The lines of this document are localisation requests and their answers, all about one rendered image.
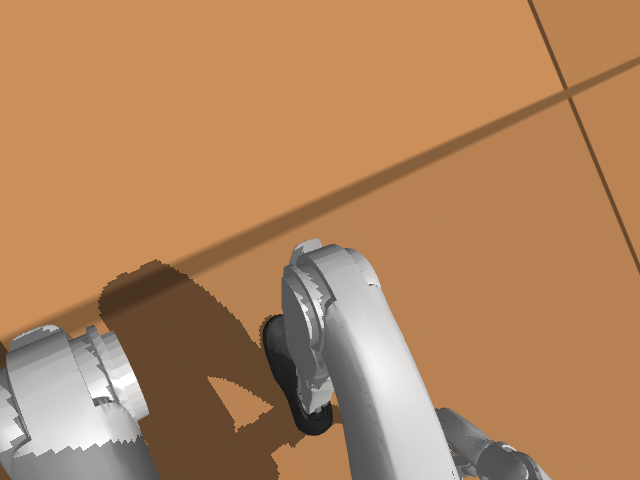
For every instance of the right robot hand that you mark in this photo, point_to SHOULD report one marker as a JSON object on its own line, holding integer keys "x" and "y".
{"x": 465, "y": 439}

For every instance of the right robot arm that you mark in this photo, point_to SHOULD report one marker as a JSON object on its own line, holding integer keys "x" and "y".
{"x": 501, "y": 461}

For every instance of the right robot foot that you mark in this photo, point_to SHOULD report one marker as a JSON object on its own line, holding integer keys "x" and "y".
{"x": 284, "y": 372}

